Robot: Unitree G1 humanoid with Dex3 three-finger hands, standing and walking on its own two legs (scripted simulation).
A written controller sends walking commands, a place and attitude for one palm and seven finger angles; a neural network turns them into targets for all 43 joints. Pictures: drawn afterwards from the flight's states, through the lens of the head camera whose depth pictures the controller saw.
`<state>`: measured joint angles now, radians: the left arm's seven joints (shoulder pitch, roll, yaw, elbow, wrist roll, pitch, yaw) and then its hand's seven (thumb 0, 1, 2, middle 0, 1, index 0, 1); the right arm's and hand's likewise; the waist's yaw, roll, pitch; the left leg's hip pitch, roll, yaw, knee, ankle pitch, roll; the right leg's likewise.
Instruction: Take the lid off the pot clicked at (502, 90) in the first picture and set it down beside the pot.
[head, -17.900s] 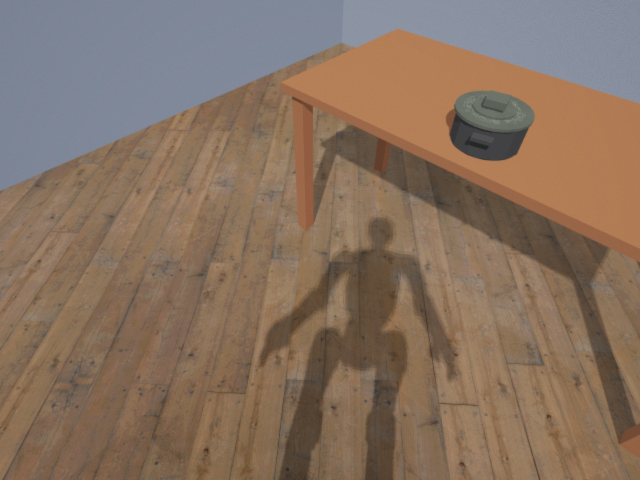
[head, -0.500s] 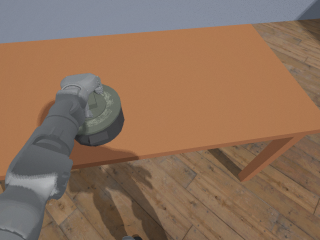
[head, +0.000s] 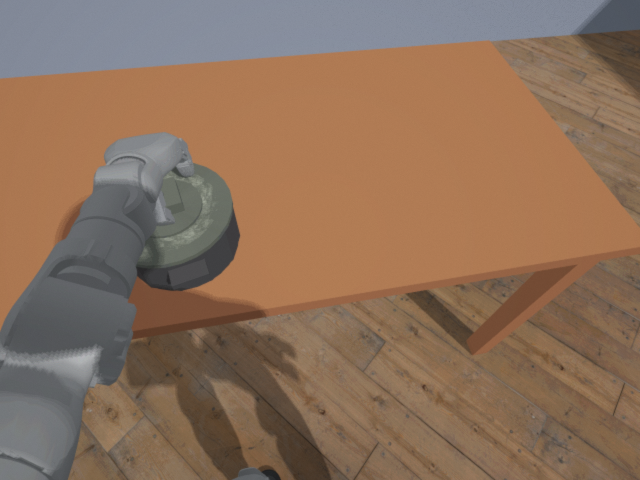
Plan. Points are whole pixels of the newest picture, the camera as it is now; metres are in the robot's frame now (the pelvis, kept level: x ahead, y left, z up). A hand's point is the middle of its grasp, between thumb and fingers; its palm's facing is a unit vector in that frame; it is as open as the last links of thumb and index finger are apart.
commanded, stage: lower the open fingers around the knob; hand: left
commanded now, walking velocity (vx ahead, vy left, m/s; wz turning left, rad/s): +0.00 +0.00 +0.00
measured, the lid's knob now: (160, 198) +0.50 +0.19 +0.03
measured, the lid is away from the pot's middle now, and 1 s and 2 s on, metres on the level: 0.00 0.00 0.00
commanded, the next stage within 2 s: raise the hand to come down again in 0.48 s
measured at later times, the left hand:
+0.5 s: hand (159, 194) +0.49 +0.18 +0.06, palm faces -0.39 -0.09 -0.92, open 10.6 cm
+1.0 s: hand (154, 199) +0.48 +0.18 +0.06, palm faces -0.40 -0.09 -0.91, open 10.6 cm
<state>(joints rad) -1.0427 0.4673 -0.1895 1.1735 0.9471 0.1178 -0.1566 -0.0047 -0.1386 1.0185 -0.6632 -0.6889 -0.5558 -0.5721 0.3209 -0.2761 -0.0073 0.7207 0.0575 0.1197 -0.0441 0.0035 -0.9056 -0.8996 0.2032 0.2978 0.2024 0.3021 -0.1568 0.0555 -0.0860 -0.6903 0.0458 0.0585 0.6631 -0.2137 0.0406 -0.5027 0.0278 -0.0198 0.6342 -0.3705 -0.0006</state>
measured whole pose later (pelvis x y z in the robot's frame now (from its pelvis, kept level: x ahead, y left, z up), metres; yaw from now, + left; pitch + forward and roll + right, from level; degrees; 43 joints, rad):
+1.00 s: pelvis +0.01 +0.00 +0.01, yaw +0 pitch +12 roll -2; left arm -0.96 0.45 -0.20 1.09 0.93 0.13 -0.17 0.00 -0.12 0.98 -0.54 -0.65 -0.53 -0.63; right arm 0.31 -0.27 -0.02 0.72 0.06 0.12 -0.04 0.00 -0.91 -0.90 0.20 0.30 0.20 0.30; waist -0.13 0.06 -0.07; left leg -0.61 0.03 0.06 0.61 -0.21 0.04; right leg -0.42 0.02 -0.02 0.57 -0.36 0.00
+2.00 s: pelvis +0.02 +0.00 +0.01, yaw +1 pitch +10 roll -1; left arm -0.96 0.46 -0.21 1.03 0.91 0.12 -0.22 0.00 -0.10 0.94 -0.50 -0.68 -0.50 -0.68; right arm 0.28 -0.27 -0.01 0.72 0.06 0.12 -0.04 0.00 -0.91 -0.90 0.20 0.30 0.20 0.30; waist -0.11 0.06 -0.06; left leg -0.52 0.02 0.06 0.55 -0.19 0.04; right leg -0.33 0.01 -0.02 0.51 -0.35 0.00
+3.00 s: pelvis +0.01 +0.00 +0.01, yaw +1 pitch +9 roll -1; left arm -0.95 0.45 -0.22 1.01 0.91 0.14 -0.23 0.00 -0.11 0.95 -0.51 -0.67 -0.50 -0.67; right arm 0.27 -0.28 -0.01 0.72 0.06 0.12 -0.05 0.00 -0.91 -0.90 0.20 0.30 0.20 0.30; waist -0.11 0.06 -0.05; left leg -0.51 0.02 0.05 0.54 -0.18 0.04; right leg -0.32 0.01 -0.03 0.51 -0.34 0.00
